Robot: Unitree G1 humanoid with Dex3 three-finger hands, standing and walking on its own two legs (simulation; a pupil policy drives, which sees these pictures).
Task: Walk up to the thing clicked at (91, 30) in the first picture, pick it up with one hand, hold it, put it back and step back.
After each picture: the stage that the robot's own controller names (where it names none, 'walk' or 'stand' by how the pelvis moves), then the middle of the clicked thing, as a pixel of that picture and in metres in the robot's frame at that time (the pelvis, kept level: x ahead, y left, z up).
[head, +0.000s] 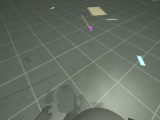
stand; (90, 28) +2.36 +0.02 -0.72
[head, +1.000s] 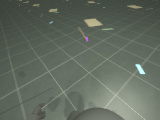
walk; (86, 39) +2.22 +0.23 -0.70
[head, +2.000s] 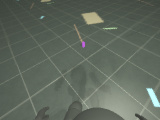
walk; (83, 44) +1.56 +0.27 -0.71
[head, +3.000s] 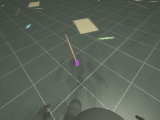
walk; (76, 62) +1.01 +0.30 -0.72
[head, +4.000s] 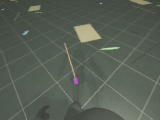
walk; (75, 80) +0.64 +0.26 -0.72
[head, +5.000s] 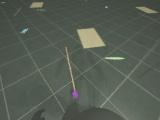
walk; (75, 94) +0.42 +0.18 -0.71
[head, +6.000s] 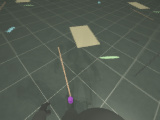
stand; (70, 100) +0.32 +0.19 -0.71
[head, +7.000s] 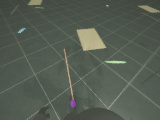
stand; (73, 103) +0.29 +0.17 -0.72
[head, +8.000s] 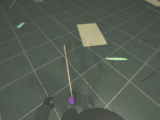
stand; (71, 100) +0.28 +0.19 -0.71
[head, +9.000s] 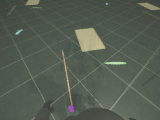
stand; (71, 108) +0.22 +0.18 -0.72
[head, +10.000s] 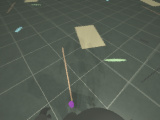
walk; (71, 104) +0.25 +0.20 -0.72
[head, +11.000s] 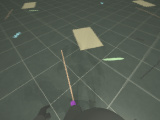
stand; (73, 104) +0.27 +0.20 -0.71
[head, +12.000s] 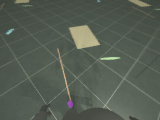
stand; (70, 104) +0.26 +0.19 -0.72
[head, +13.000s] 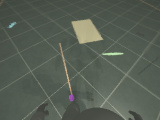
stand; (71, 97) +0.29 +0.20 -0.71
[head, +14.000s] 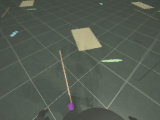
stand; (71, 106) +0.25 +0.19 -0.72
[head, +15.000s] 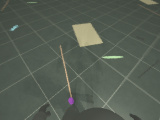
stand; (71, 100) +0.28 +0.20 -0.72
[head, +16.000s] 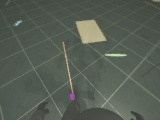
stand; (72, 96) +0.31 +0.19 -0.70
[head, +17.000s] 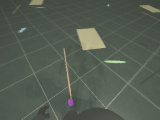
stand; (70, 102) +0.30 +0.20 -0.71
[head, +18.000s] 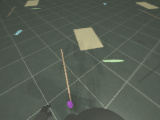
stand; (70, 104) +0.27 +0.22 -0.73
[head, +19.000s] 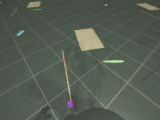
stand; (70, 104) +0.28 +0.22 -0.72
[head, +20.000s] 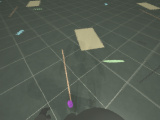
stand; (70, 104) +0.28 +0.22 -0.72
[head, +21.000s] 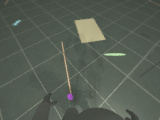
go down; (70, 96) +0.30 +0.22 -0.71
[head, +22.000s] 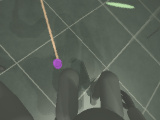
go down; (57, 64) +0.37 +0.23 -0.30
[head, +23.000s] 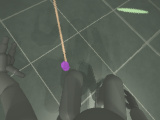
close in; (65, 66) +0.37 +0.22 -0.30
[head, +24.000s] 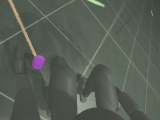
close in; (38, 62) +0.37 +0.24 -0.22
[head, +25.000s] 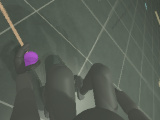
close; (31, 60) +0.37 +0.26 -0.22
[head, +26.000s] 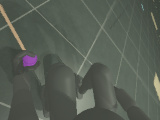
lift; (29, 61) +0.36 +0.26 -0.22
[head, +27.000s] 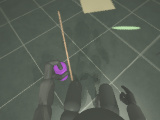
lift; (61, 71) +0.31 +0.20 -0.01
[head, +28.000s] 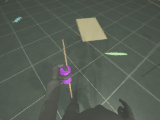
hold; (66, 75) +0.31 +0.17 +0.00
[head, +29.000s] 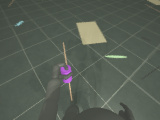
hold; (66, 74) +0.32 +0.17 +0.01
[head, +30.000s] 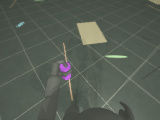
crouch; (65, 71) +0.34 +0.18 +0.03
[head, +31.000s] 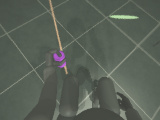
crouch; (60, 59) +0.40 +0.21 -0.09
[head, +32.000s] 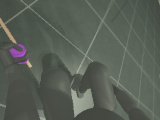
lower; (19, 54) +0.41 +0.29 -0.22
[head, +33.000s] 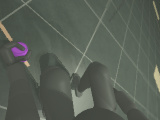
lower; (21, 53) +0.41 +0.28 -0.22
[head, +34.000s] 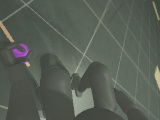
lower; (21, 54) +0.40 +0.28 -0.22
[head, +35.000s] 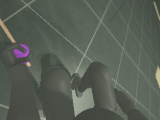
lower; (22, 54) +0.40 +0.28 -0.22
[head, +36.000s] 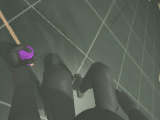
loosen; (27, 56) +0.39 +0.27 -0.22
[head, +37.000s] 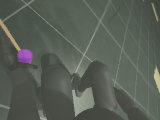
withdraw; (25, 58) +0.38 +0.26 -0.23
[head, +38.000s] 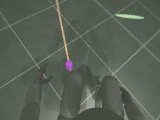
walk; (69, 65) +0.41 +0.20 -0.35
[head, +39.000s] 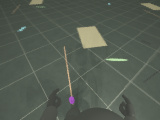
stand; (71, 100) +0.33 +0.19 -0.66
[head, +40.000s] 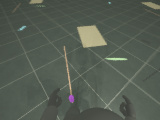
stand; (71, 98) +0.34 +0.20 -0.66
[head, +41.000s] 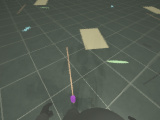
stand; (73, 99) +0.35 +0.18 -0.70
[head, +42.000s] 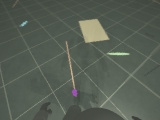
walk; (74, 92) +0.37 +0.18 -0.71
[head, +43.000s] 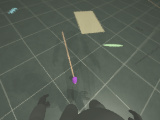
walk; (74, 80) +0.50 +0.14 -0.71
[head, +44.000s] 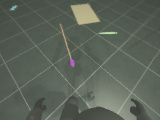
walk; (72, 63) +0.75 +0.28 -0.69
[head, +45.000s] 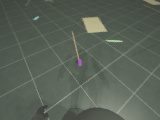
stand; (79, 62) +0.98 +0.20 -0.71
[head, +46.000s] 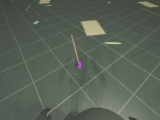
stand; (79, 64) +0.98 +0.20 -0.72
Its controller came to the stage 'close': yes
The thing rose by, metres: 0.71
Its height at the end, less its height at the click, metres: +0.00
